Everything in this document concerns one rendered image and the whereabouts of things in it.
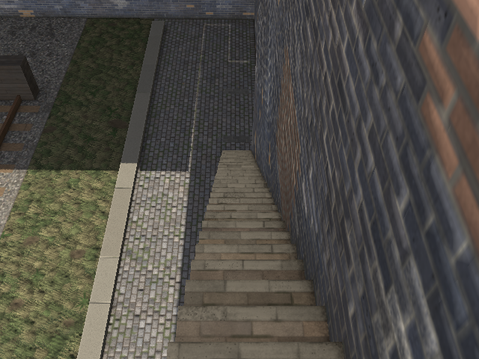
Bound stairs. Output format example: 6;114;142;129
166;150;344;359

